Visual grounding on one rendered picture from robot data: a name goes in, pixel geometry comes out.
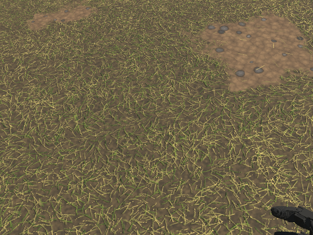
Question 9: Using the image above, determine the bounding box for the robot right hand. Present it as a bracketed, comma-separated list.
[271, 206, 313, 235]

